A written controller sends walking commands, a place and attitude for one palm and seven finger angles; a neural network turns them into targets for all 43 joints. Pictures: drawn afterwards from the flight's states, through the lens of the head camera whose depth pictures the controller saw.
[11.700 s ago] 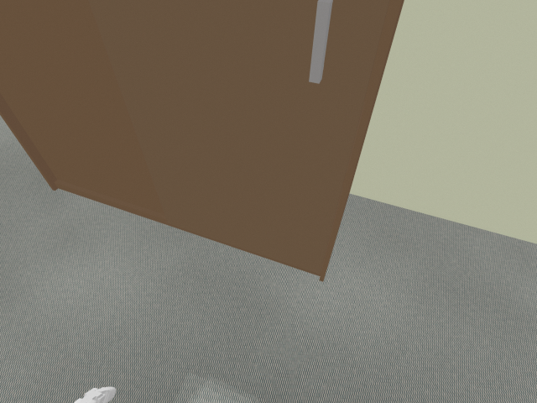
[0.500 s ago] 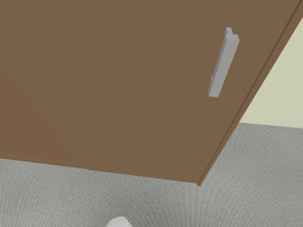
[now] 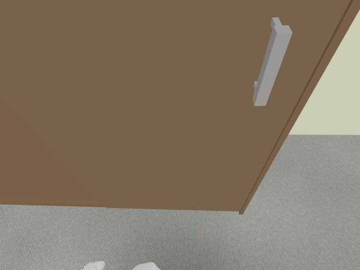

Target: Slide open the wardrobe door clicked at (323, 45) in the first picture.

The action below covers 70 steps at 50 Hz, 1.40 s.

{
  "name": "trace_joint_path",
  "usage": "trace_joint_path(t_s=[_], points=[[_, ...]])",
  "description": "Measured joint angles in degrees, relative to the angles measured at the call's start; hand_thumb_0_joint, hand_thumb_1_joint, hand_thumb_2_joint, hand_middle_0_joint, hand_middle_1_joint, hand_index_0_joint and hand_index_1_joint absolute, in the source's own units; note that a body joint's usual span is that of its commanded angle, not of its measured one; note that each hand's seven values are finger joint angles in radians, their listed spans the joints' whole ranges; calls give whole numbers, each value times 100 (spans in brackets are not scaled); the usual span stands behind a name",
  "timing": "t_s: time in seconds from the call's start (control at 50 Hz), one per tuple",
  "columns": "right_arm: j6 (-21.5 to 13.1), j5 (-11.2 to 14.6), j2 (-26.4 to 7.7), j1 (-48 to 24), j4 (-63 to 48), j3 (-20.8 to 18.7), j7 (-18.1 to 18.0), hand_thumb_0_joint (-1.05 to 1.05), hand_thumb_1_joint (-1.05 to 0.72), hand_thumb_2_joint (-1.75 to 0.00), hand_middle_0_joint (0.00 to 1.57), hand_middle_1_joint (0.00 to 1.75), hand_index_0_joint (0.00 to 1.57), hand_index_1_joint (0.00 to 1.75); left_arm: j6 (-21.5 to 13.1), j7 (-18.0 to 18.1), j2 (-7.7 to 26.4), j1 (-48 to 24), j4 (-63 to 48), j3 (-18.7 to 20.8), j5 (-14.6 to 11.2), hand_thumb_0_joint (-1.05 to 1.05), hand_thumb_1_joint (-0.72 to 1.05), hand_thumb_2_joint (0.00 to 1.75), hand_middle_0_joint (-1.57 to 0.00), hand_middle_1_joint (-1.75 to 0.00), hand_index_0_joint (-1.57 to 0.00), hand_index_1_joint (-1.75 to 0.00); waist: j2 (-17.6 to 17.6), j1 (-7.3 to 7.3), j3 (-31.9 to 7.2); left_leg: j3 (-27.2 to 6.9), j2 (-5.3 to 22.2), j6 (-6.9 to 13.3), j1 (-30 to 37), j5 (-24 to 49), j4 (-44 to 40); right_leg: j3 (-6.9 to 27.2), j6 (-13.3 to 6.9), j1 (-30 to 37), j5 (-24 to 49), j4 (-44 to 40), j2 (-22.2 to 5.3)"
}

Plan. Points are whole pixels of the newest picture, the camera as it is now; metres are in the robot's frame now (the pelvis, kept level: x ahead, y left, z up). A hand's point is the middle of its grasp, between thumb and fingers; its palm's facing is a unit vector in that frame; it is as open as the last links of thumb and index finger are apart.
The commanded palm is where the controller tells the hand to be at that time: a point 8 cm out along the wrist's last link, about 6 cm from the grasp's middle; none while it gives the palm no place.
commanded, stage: come to a stop and stand still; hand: right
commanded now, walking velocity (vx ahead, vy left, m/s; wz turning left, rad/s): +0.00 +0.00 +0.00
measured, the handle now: (266, 64) +0.44 -0.15 +0.22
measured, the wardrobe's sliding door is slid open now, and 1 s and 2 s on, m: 0.00 0.00 0.00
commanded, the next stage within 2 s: look again from close up in 1.36 s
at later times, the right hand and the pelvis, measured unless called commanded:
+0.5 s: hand out of the picture -0.01 -0.16 -0.16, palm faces -0.02 +0.98 -0.18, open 7.3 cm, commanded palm none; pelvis -0.02 +0.01 +0.02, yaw +2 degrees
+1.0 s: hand out of the picture -0.04 -0.16 -0.16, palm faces -0.01 +0.98 -0.18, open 7.3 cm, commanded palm none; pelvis -0.03 +0.00 +0.01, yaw +1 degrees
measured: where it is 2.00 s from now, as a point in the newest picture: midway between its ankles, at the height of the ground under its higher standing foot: outside the picture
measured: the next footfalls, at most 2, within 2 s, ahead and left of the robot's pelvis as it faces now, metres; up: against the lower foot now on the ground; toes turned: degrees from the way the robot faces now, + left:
left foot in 0.26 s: -0.01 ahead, +0.12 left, +0.00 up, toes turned +3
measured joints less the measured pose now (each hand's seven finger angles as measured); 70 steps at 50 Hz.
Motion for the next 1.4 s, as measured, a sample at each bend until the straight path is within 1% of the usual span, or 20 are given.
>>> trace_joint_path(t_s=[0.02, 0.06, 0.1, 0.12, 0.16, 0.2, 0.22, 0.24, 0.26, 0.3, 0.34, 0.46, 0.66, 0.82, 0.86, 0.88, 0.94, 1.02, 1.12, 1.4], points=[[49, -7, -21, 27, 39, -6, -2, 0, -91, -90, 21, 30, 21, 30, -2, 11, -65, 1, 3, -39, 9, 0, 91, 90, -20, -30, -20, -30, 1, -4, -29, -103, -81, 12, -88, -210, 387, -15, -64, 39, 20, -89, 4], [69, -22, -51, 100, 81, -18, 10, 0, -91, -90, 20, 30, 20, 30, -7, 38, -179, 13, 35, -111, 16, 0, 91, 90, -20, -30, -20, -30, -17, -9, -91, -207, -209, 18, -216, -273, 1085, -23, -116, 117, 137, -328, 15], [34, -23, -60, 202, 97, -10, 18, 0, -91, -90, 20, 30, 20, 30, -22, 77, -256, 33, 77, -125, -7, 0, 91, 90, -20, -30, -20, -30, -38, -18, -158, -212, -258, -8, -211, -210, 1398, -42, -133, 180, 281, -562, 39], [13, -23, -54, 258, 108, 2, 21, 0, -91, -90, 20, 30, 20, 30, -35, 95, -260, 38, 96, -119, -17, -1, 92, 90, -20, -30, -20, -30, -52, -19, -193, -190, -258, -22, -149, -198, 1368, -58, -141, 203, 342, -661, 54], [-13, -24, -23, 358, 141, 44, 24, 0, -91, -90, 20, 30, 20, 30, -59, 101, -248, 54, 155, -121, -16, -1, 92, 90, -20, -30, -20, -30, -93, -5, -251, -108, -230, -44, 98, -223, 959, -86, -150, 242, 431, -807, 80], [-38, -19, 23, 433, 188, 103, 26, 0, -91, -90, 20, 30, 20, 30, -85, 96, -227, 89, 238, -120, -19, -1, 92, 90, -20, -30, -20, -30, -133, 18, -298, -30, -198, -51, 448, -165, 238, -114, -148, 264, 480, -884, 105], [-63, -15, 47, 462, 215, 132, 28, 0, -91, -90, 20, 30, 20, 30, -99, 93, -215, 118, 288, -118, -29, -1, 92, 90, -20, -30, -20, -30, -147, 28, -319, -8, -187, -47, 655, 16, -224, -129, -140, 263, 487, -888, 121], [-103, -10, 66, 492, 242, 163, 29, 0, -91, -90, 20, 30, 20, 30, -114, 89, -204, 155, 344, -118, -47, -1, 92, 90, -20, -30, -20, -30, -145, 30, -343, -4, -170, -40, 888, 350, -767, -151, -125, 248, 476, -855, 145], [-158, -7, 82, 521, 283, 191, 21, 0, -91, -90, 20, 30, 20, 30, -125, 83, -195, 188, 410, -115, -71, -1, 92, 90, -20, -30, -20, -30, -130, 23, -369, -31, -147, 4, 1077, 495, -1181, -189, -104, 221, 447, -795, 170], [-222, 1, 212, 518, 424, 252, 6, 0, -91, -90, 20, 30, 20, 30, -118, 92, -116, 221, 563, -75, -112, -1, 92, 90, -20, -30, -20, -30, -315, 59, -367, -4, -249, 107, 1211, 488, -1378, -170, -63, 288, 454, -816, 74], [-287, 7, 296, 561, 494, 302, 14, 0, -91, -90, 20, 30, 20, 30, -106, 94, -53, 291, 675, -62, -108, -1, 92, 90, -20, -30, -20, -30, -396, 120, -410, 7, -309, 160, 1299, 569, -1527, -155, -29, 386, 553, -976, 25], [-325, 28, 365, 512, 632, 366, 9, 0, -92, -90, 20, 30, 20, 30, -117, 79, -44, 574, 1026, -137, -97, 0, 92, 90, -20, -30, -20, -30, -337, 198, -474, 17, -411, 217, 1501, 805, -1882, -140, 43, 581, 751, -1292, -59], [-338, 71, 345, 525, 705, 337, 24, 0, -92, -90, 20, 30, 20, 30, -108, 98, -231, 1051, 1318, -208, -78, 0, 91, 90, -20, -30, -20, -30, -266, 248, -487, 74, -488, 278, 1552, 963, -2082, -80, 96, 586, 888, -1417, -124], [-350, 75, 441, 651, 729, 337, 16, 0, -92, -90, 20, 30, 20, 30, -138, 106, -380, 1128, 1314, -214, -78, 0, 91, 90, -20, -30, -20, -30, -284, 254, -469, 86, -496, 278, 1495, 978, -2065, -69, 91, 510, 887, -1366, -134], [-427, 50, 497, 679, 684, 409, -57, 0, -91, -90, 20, 30, 20, 30, -149, 65, -341, 1102, 1177, -248, -65, 0, 91, 90, -20, -30, -20, -30, -396, 258, -438, 123, -549, 282, 1376, 958, -1962, -32, 95, 267, 761, -1023, -202], [-449, 49, 518, 710, 632, 432, -63, 0, -91, -90, 20, 30, 20, 30, -147, 43, -318, 1089, 1072, -248, -48, 0, 91, 90, -20, -30, -20, -30, -445, 282, -425, 140, -558, 287, 1283, 906, -1836, -15, 86, 142, 670, -835, -218], [-465, 51, 544, 772, 539, 464, -41, 0, -91, -90, 20, 30, 20, 30, -181, 20, -262, 1083, 824, -242, -12, 0, 91, 90, -20, -30, -20, -30, -544, 328, -432, 166, -509, 275, 1063, 688, -1442, 5, 2, -72, 487, -486, -183], [-454, 55, 525, 810, 481, 462, -32, 0, -91, -90, 20, 30, 20, 30, -191, 56, -206, 1072, 725, -271, 2, 1, 91, 90, -20, -30, -20, -30, -591, 281, -514, 129, -408, 215, 1022, 524, -1215, -37, -45, -47, 389, -401, -94], [-452, 57, 460, 789, 413, 451, -32, 0, -91, -90, 20, 30, 20, 30, -223, 57, -116, 1003, 749, -287, -21, 2, 93, 90, -20, -30, -20, -30, -547, 212, -540, 59, -334, 176, 1086, 468, -1196, -107, -72, 100, 390, -528, -20], [-418, 66, 328, 598, 436, 449, -11, 0, -91, -90, 20, 30, 20, 30, -286, 84, -55, 688, 886, -314, -50, 1, 92, 90, -20, -30, -20, -30, -333, 168, -436, -7, -354, 182, 1332, 540, -1464, -164, -38, 389, 456, -830, -27]])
